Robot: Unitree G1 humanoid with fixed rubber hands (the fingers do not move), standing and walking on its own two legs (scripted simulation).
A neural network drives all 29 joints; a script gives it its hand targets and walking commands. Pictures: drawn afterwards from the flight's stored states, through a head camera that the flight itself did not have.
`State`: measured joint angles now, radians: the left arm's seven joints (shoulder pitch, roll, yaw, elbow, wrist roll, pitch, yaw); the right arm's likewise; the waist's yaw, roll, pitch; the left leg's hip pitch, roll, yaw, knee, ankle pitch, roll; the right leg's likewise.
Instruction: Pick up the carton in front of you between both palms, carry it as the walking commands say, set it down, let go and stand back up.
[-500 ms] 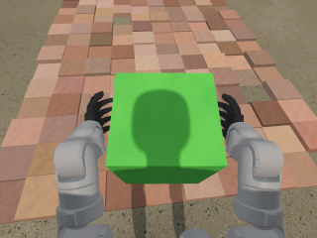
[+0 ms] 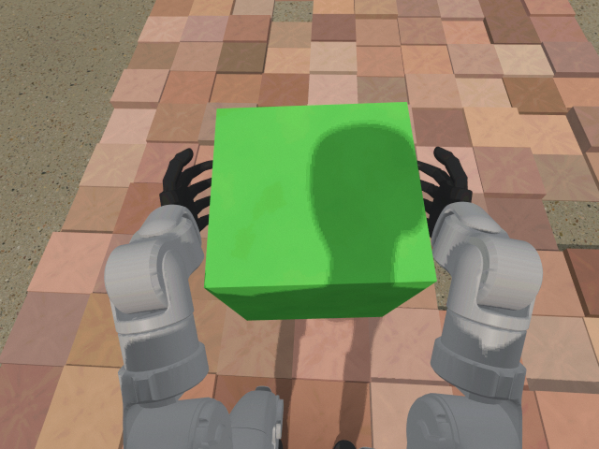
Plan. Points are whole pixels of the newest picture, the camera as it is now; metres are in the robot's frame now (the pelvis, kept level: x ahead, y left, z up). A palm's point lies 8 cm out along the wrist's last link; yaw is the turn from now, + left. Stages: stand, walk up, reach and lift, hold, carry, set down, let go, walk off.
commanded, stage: carry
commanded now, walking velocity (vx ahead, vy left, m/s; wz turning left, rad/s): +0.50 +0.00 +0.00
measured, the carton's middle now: (313, 230) +0.38 +0.03 +0.04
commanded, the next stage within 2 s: none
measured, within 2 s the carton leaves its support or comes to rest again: neither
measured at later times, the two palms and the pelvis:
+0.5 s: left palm out of the picture +0.73 +0.12 +0.17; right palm out of the picture +0.71 -0.18 +0.17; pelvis +0.36 +0.00 +0.02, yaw -1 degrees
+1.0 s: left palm out of the picture +1.08 +0.13 +0.17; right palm out of the picture +1.04 -0.16 +0.17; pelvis +0.70 +0.02 +0.05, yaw -2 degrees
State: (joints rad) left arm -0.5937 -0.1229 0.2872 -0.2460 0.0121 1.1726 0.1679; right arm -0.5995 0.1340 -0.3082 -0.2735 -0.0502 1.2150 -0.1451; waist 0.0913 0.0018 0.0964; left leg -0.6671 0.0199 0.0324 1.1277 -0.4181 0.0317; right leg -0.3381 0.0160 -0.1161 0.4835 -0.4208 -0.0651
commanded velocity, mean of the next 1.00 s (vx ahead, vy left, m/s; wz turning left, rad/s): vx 0.50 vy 0.00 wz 0.00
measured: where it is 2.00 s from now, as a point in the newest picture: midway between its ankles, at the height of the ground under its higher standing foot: (331, 117)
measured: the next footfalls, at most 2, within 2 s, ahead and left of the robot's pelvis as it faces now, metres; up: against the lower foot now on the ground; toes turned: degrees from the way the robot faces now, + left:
left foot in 0.12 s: +0.26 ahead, +0.13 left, +0.01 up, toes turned +1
right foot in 0.44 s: +0.46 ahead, -0.09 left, +0.04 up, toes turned -4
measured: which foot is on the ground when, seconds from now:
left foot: up 0.00-0.10, down 0.12-0.48, up 0.50-0.80, down 0.82-1.00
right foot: down 0.00-0.18, up 0.20-0.42, down 0.44-0.84, up 0.86-1.00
